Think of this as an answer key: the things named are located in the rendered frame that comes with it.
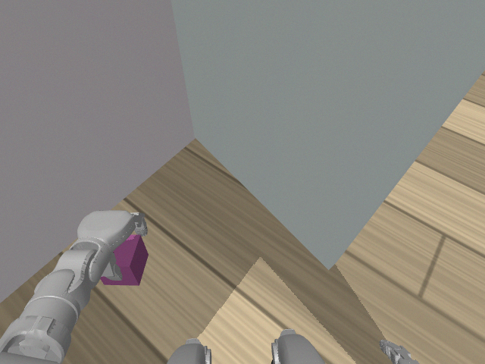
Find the right robot hand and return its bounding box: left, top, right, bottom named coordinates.
left=380, top=340, right=420, bottom=364

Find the left robot hand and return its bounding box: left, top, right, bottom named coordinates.
left=77, top=210, right=148, bottom=281

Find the cube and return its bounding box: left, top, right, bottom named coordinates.
left=100, top=234, right=149, bottom=286

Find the left robot arm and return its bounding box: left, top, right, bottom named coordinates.
left=0, top=237, right=111, bottom=364

